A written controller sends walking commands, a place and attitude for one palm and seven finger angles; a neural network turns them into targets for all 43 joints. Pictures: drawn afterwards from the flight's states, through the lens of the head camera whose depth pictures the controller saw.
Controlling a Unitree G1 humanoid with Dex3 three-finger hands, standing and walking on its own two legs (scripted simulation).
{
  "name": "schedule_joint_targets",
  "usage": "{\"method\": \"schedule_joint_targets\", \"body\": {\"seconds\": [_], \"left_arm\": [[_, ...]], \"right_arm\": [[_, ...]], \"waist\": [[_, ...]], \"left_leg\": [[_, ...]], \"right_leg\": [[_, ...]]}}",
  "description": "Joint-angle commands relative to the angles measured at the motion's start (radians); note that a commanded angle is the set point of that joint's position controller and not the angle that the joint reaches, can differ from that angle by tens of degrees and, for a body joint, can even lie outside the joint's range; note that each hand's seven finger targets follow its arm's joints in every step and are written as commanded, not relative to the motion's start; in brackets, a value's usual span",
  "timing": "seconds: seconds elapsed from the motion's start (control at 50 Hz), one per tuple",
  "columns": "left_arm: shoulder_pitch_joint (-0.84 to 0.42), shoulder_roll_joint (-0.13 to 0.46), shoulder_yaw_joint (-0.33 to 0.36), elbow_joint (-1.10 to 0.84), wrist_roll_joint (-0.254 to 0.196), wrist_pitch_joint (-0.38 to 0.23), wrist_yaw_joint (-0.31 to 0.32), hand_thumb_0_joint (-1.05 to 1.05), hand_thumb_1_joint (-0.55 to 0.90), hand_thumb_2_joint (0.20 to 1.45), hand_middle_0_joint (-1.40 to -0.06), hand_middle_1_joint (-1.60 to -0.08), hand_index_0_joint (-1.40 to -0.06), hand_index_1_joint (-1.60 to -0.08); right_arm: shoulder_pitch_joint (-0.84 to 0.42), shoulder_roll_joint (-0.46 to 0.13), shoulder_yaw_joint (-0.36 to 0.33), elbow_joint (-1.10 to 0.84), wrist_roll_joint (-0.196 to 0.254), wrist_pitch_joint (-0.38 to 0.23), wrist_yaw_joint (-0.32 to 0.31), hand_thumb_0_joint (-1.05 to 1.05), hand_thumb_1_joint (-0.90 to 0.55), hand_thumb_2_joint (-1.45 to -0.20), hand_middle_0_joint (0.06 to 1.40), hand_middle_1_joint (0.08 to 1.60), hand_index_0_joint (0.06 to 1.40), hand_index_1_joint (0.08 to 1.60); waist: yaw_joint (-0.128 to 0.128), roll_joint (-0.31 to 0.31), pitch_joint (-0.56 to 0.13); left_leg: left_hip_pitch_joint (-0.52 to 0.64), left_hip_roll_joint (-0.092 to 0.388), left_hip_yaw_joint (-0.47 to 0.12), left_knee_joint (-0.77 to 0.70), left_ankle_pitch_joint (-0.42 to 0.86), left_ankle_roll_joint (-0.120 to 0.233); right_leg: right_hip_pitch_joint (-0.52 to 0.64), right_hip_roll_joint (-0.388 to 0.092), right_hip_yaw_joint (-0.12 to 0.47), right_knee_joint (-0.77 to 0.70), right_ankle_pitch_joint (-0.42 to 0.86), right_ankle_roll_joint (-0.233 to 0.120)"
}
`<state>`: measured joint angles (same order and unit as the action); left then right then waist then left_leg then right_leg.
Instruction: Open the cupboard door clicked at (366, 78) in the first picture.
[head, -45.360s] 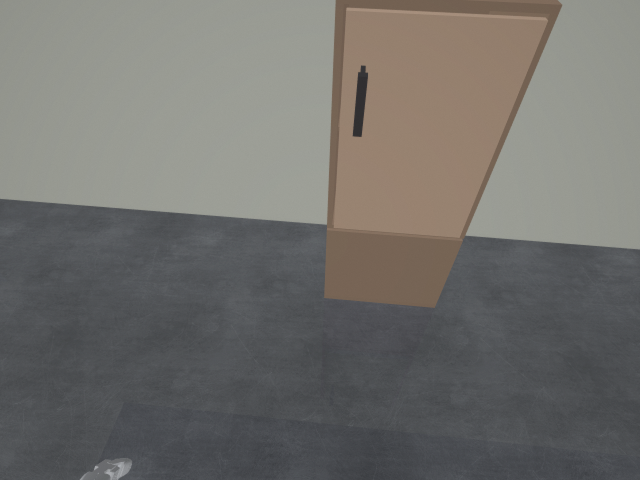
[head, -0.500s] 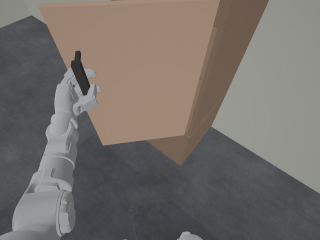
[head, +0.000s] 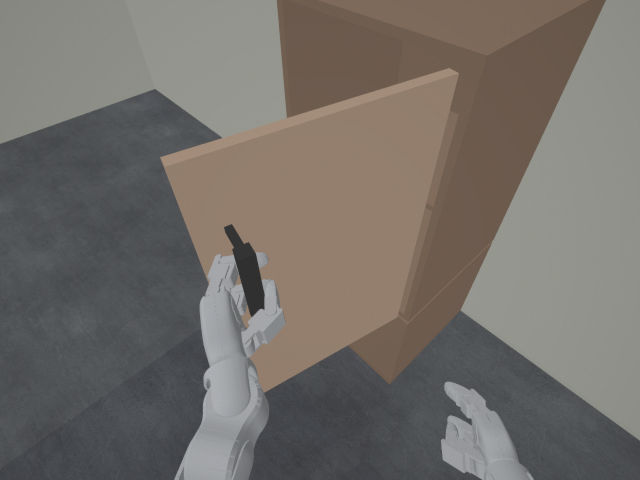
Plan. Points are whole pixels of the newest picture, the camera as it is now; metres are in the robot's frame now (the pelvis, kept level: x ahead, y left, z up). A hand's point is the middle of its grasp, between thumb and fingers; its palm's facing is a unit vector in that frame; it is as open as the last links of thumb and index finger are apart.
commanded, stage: pull the door open along its arc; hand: left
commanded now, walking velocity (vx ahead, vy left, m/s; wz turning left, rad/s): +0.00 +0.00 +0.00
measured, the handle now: (246, 276) +0.35 +0.11 +0.09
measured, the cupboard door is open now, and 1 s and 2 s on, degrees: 78 83 84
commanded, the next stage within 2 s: open thumb and fingers to let go in 0.32 s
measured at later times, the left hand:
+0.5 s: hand (297, 337) +0.26 +0.04 +0.08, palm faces +0.29 -0.96 -0.04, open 6.3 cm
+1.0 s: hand (274, 332) +0.27 +0.07 +0.09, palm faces +0.33 -0.95 -0.01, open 13.3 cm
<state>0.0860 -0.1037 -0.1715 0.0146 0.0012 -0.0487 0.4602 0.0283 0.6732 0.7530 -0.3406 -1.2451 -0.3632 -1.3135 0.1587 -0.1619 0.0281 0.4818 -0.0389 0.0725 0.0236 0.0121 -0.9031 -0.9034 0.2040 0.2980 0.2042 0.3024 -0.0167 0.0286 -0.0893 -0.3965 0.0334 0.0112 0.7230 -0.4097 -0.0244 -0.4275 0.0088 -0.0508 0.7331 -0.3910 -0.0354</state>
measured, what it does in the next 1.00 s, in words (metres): stands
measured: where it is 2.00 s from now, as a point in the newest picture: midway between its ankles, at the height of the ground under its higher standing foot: outside the picture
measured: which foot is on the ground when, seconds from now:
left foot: down 0.00-1.00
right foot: down 0.00-1.00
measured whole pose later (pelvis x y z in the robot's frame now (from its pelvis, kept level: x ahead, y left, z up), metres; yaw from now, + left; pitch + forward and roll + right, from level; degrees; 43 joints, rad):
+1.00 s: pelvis -0.03 +0.00 -0.01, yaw +2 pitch +2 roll +0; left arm 0.02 -0.09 -0.30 0.06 0.07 -0.04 0.59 0.00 -0.37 0.36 -0.29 -1.15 -0.30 -1.15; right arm 0.17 -0.18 0.01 0.58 -0.04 0.03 0.02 0.02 -0.90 -0.90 0.20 0.30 0.20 0.30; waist 0.00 0.04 -0.05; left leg -0.43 0.01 -0.04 0.78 -0.39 -0.02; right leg -0.43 -0.01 -0.09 0.77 -0.38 -0.03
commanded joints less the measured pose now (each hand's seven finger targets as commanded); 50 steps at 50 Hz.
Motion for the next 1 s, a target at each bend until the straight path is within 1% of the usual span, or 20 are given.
{"method": "schedule_joint_targets", "body": {"seconds": [0.0, 0.04, 0.06, 0.08, 0.1, 0.2, 0.24, 0.28, 0.38, 0.4, 0.44, 0.48, 0.54, 0.58, 0.62, 0.76, 0.8, 0.84, 0.9, 0.98], "left_arm": [[-0.079, 0.003, 0.051, -0.295, 0.095, -0.033, 0.140, 0.000, 0.900, 0.900, -0.400, -1.350, -0.400, -1.350], [-0.028, -0.035, -0.005, -0.301, 0.110, -0.025, 0.128, 0.000, 0.900, 0.900, -0.400, -1.350, -0.400, -1.350], [-0.022, -0.043, -0.022, -0.321, 0.106, -0.026, 0.121, 0.000, 0.900, 0.900, -0.400, -1.350, -0.400, -1.350], [0.014, -0.067, -0.046, -0.337, 0.092, -0.024, 0.112, 0.000, 0.900, 0.900, -0.400, -1.350, -0.400, -1.350], [0.025, -0.070, -0.060, -0.356, 0.084, -0.028, 0.102, 0.000, 0.900, 0.900, -0.400, -1.350, -0.400, -1.350], [0.163, -0.113, -0.128, -0.445, 0.055, -0.030, 0.071, 0.000, 0.900, 0.900, -0.400, -1.350, -0.400, -1.350], [0.224, -0.134, -0.160, -0.475, 0.053, -0.020, 0.065, 0.000, 0.900, 0.900, -0.400, -1.350, -0.400, -1.350], [0.248, -0.147, -0.179, -0.504, 0.049, -0.010, 0.066, 0.000, 0.900, 0.900, -0.400, -1.350, -0.400, -1.350], [0.064, -0.081, -0.095, -0.415, 0.058, -0.013, 0.107, 0.000, 0.900, 0.900, -0.400, -1.350, -0.400, -1.350], [-0.031, -0.050, -0.060, -0.382, 0.058, -0.024, 0.119, 0.000, 0.900, 0.900, -0.400, -1.350, -0.400, -1.350], [-0.017, -0.055, -0.046, -0.357, 0.057, -0.036, 0.125, 0.000, 0.760, 0.840, -0.390, -1.335, -0.390, -1.335], [0.001, -0.086, -0.073, -0.336, 0.055, -0.042, 0.117, 0.000, 0.620, 0.780, -0.380, -1.320, -0.380, -1.320], [-0.032, -0.098, -0.097, -0.326, 0.063, -0.053, 0.105, 0.000, 0.410, 0.690, -0.365, -1.298, -0.365, -1.298], [-0.059, -0.112, -0.120, -0.321, 0.073, -0.060, 0.100, 0.000, 0.270, 0.630, -0.355, -1.283, -0.355, -1.283], [-0.087, -0.115, -0.136, -0.319, 0.077, -0.066, 0.092, 0.000, 0.130, 0.570, -0.345, -1.268, -0.345, -1.268], [-0.221, -0.122, -0.154, -0.267, 0.081, -0.075, 0.096, 0.000, -0.360, 0.360, -0.310, -1.215, -0.310, -1.215], [-0.229, -0.131, -0.156, -0.240, 0.084, -0.072, 0.100, 0.000, -0.500, 0.300, -0.300, -1.200, -0.300, -1.200], [-0.283, -0.131, -0.152, -0.214, 0.082, -0.067, 0.109, 0.000, -0.500, 0.300, -0.300, -1.200, -0.300, -1.200], [-0.308, -0.153, -0.162, -0.181, 0.088, -0.061, 0.122, 0.000, -0.500, 0.300, -0.275, -1.050, -0.275, -1.050], [-0.321, -0.188, -0.182, -0.167, 0.093, -0.049, 0.132, 0.000, -0.500, 0.300, -0.242, -0.850, -0.242, -0.850]], "right_arm": [[-0.062, -0.087, -0.040, -0.119, -0.018, -0.013, -0.015, 0.000, -0.900, -0.900, 0.200, 0.300, 0.200, 0.300], [-0.069, -0.084, -0.040, -0.119, -0.019, -0.010, -0.013, 0.000, -0.900, -0.900, 0.200, 0.300, 0.200, 0.300], [-0.072, -0.084, -0.042, -0.116, -0.017, -0.009, -0.013, 0.000, -0.900, -0.900, 0.200, 0.300, 0.200, 0.300], [-0.080, -0.082, -0.041, -0.124, -0.015, -0.011, -0.013, 0.000, -0.900, -0.900, 0.200, 0.300, 0.200, 0.300], [-0.084, -0.083, -0.042, -0.123, -0.011, -0.013, -0.013, 0.000, -0.900, -0.900, 0.200, 0.300, 0.200, 0.300], [-0.097, -0.078, -0.039, -0.136, -0.006, -0.034, -0.005, 0.000, -0.900, -0.900, 0.200, 0.300, 0.200, 0.300], [-0.105, -0.074, -0.034, -0.139, -0.001, -0.041, 0.004, 0.000, -0.900, -0.900, 0.200, 0.300, 0.200, 0.300], [-0.110, -0.075, -0.032, -0.140, 0.000, -0.049, 0.010, 0.000, -0.900, -0.900, 0.200, 0.300, 0.200, 0.300], [-0.128, -0.083, -0.031, -0.108, -0.011, -0.064, -0.005, 0.000, -0.900, -0.900, 0.200, 0.300, 0.200, 0.300], [-0.129, -0.085, -0.030, -0.093, -0.015, -0.069, -0.012, 0.000, -0.900, -0.900, 0.200, 0.300, 0.200, 0.300], [-0.133, -0.081, -0.035, -0.087, -0.018, -0.075, -0.018, 0.000, -0.900, -0.900, 0.200, 0.300, 0.200, 0.300], [-0.123, -0.078, -0.036, -0.088, -0.016, -0.082, -0.020, 0.000, -0.900, -0.900, 0.200, 0.300, 0.200, 0.300], [-0.105, -0.084, -0.042, -0.087, -0.014, -0.084, -0.020, 0.000, -0.900, -0.900, 0.200, 0.300, 0.200, 0.300], [-0.099, -0.087, -0.044, -0.087, -0.012, -0.086, -0.019, 0.000, -0.900, -0.900, 0.200, 0.300, 0.200, 0.300], [-0.090, -0.091, -0.046, -0.086, -0.013, -0.091, -0.017, 0.000, -0.900, -0.900, 0.200, 0.300, 0.200, 0.300], [-0.111, -0.096, -0.043, -0.080, -0.009, -0.100, -0.021, 0.000, -0.900, -0.900, 0.200, 0.300, 0.200, 0.300], [-0.117, -0.095, -0.043, -0.080, -0.006, -0.099, -0.020, 0.000, -0.900, -0.900, 0.200, 0.300, 0.200, 0.300], [-0.125, -0.096, -0.041, -0.074, -0.005, -0.098, -0.021, 0.000, -0.900, -0.900, 0.200, 0.300, 0.200, 0.300], [-0.129, -0.095, -0.042, -0.070, -0.004, -0.099, -0.020, 0.000, -0.900, -0.900, 0.200, 0.300, 0.200, 0.300], [-0.127, -0.097, -0.045, -0.071, -0.002, -0.094, -0.010, 0.000, -0.900, -0.900, 0.200, 0.300, 0.200, 0.300]], "waist": [[0.038, -0.084, -0.197], [0.033, -0.088, -0.187], [0.028, -0.084, -0.192], [0.036, -0.091, -0.192], [0.028, -0.097, -0.185], [0.037, -0.117, -0.175], [0.042, -0.096, -0.153], [0.043, -0.112, -0.145], [0.031, -0.111, -0.084], [0.021, -0.123, -0.078], [0.038, -0.131, -0.110], [0.038, -0.151, -0.138], [0.030, -0.151, -0.167], [0.018, -0.131, -0.158], [0.009, -0.146, -0.162], [-0.006, -0.123, -0.113], [0.001, -0.116, -0.108], [0.004, -0.104, -0.106], [0.008, -0.092, -0.119], [0.016, -0.077, -0.148]], "left_leg": [[0.027, -0.042, 0.019, -0.035, 0.340, 0.028], [0.033, -0.041, 0.015, -0.033, 0.348, 0.027], [0.043, -0.040, 0.013, -0.035, 0.347, 0.026], [0.048, -0.041, 0.012, -0.036, 0.341, 0.026], [0.054, -0.041, 0.011, -0.035, 0.336, 0.026], [0.061, -0.045, 0.004, -0.026, 0.333, 0.027], [0.063, -0.047, 0.002, -0.021, 0.328, 0.026], [0.064, -0.049, -0.001, -0.016, 0.314, 0.027], [0.043, -0.061, -0.014, 0.001, 0.239, 0.028], [0.028, -0.065, -0.019, 0.005, 0.223, 0.031], [0.029, -0.065, -0.020, 0.006, 0.226, 0.029], [0.032, -0.067, -0.017, 0.003, 0.242, 0.031], [0.041, -0.062, -0.017, -0.007, 0.256, 0.033], [0.046, -0.060, -0.015, -0.006, 0.258, 0.035], [0.049, -0.057, -0.020, -0.003, 0.262, 0.038], [0.046, -0.060, -0.021, 0.000, 0.187, 0.043], [0.042, -0.058, -0.023, -0.009, 0.171, 0.042], [0.044, -0.057, -0.025, -0.018, 0.153, 0.042], [0.045, -0.053, -0.027, -0.025, 0.151, 0.041], [0.040, -0.043, -0.034, -0.042, 0.175, 0.036]], "right_leg": [[0.199, -0.032, 0.035, -0.110, 0.488, 0.017], [0.200, -0.035, 0.034, -0.110, 0.526, 0.016], [0.206, -0.037, 0.033, -0.111, 0.535, 0.017], [0.218, -0.040, 0.033, -0.117, 0.551, 0.022], [0.223, -0.045, 0.042, -0.125, 0.566, 0.026], [0.249, -0.057, 0.048, -0.132, 0.628, 0.036], [0.239, -0.059, 0.044, -0.134, 0.611, 0.029], [0.226, -0.059, 0.040, -0.141, 0.571, 0.029], [0.137, -0.064, 0.070, -0.177, 0.396, 0.030], [0.114, -0.067, 0.077, -0.178, 0.366, 0.036], [0.132, -0.071, 0.092, -0.182, 0.366, 0.037], [0.153, -0.073, 0.087, -0.172, 0.417, 0.042], [0.159, -0.070, 0.072, -0.153, 0.434, 0.042], [0.144, -0.068, 0.065, -0.148, 0.426, 0.040], [0.137, -0.066, 0.060, -0.144, 0.425, 0.040], [0.053, -0.060, 0.057, -0.179, 0.191, 0.026], [0.041, -0.053, 0.046, -0.180, 0.127, 0.017], [0.025, -0.045, 0.032, -0.176, 0.078, 0.011], [0.017, -0.036, 0.015, -0.158, 0.062, 0.004], [0.025, -0.019, -0.019, -0.108, 0.106, -0.007]]}}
